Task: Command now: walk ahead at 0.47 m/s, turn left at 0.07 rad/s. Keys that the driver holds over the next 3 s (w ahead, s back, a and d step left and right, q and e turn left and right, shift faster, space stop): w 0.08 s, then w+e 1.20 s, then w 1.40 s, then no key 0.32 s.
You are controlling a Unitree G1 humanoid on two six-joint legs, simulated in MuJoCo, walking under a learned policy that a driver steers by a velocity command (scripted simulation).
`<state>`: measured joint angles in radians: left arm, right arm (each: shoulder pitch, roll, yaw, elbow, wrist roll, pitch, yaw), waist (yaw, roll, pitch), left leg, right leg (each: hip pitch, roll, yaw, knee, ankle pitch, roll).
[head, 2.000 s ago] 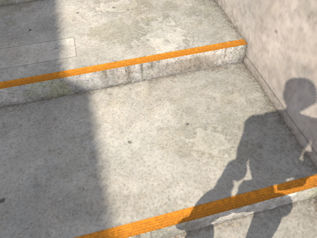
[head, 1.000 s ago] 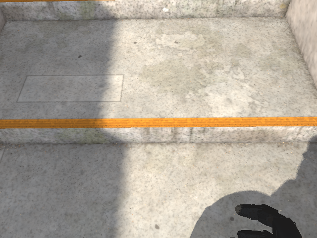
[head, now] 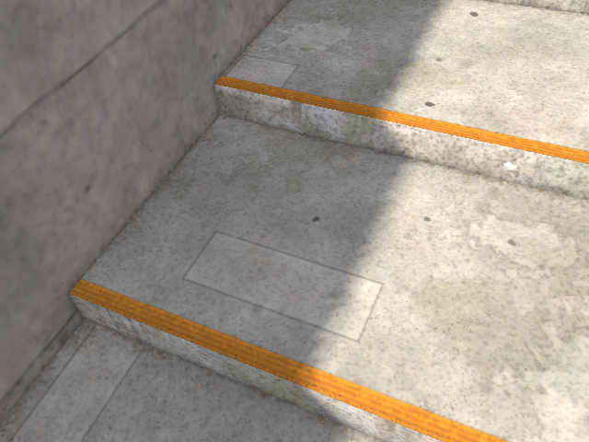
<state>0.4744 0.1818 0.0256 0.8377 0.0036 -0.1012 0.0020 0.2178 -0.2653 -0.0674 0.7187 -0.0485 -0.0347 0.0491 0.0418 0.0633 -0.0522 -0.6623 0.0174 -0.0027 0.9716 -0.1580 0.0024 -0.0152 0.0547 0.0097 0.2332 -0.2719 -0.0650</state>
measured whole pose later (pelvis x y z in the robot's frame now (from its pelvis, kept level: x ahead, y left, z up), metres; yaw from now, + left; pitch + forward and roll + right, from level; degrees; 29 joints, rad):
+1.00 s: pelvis +0.58 -0.14 +0.07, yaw -27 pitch +3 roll +0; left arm 0.27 0.26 0.07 0.83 0.02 -0.03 0.00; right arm 0.13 -0.19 -0.02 0.64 -0.05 -0.07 -0.01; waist -0.01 0.00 0.02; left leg -0.72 0.07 -0.08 1.64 -0.26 0.03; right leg -0.51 0.19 -0.05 0.81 -0.35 -0.19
